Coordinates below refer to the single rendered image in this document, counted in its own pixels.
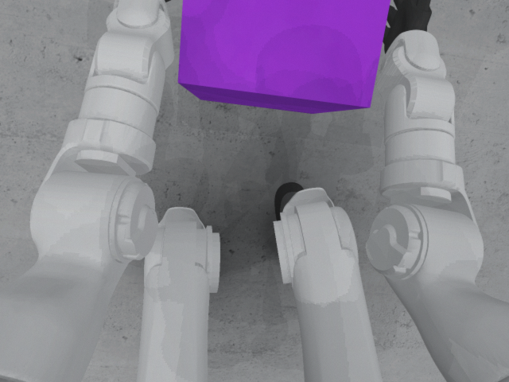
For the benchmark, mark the robot left forearm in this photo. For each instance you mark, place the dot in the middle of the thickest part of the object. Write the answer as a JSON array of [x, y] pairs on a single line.
[[122, 97]]

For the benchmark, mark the robot left thigh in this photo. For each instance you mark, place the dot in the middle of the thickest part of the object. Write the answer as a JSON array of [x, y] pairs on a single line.
[[174, 333]]

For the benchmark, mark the robot right upper arm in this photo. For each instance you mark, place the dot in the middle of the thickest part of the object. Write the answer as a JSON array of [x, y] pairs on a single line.
[[430, 258]]

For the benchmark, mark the carton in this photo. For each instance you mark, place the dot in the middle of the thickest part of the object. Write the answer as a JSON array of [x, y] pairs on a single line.
[[309, 56]]

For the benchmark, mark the right robot hand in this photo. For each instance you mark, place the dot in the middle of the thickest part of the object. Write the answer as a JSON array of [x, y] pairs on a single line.
[[410, 15]]

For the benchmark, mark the robot right shin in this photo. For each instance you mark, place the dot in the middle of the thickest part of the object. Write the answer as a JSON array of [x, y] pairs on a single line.
[[343, 224]]

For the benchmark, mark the robot left upper arm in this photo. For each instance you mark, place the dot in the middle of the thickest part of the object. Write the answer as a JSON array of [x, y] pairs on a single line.
[[87, 227]]

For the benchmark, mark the robot right forearm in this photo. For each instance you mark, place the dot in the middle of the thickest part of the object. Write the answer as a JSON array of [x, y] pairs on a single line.
[[419, 128]]

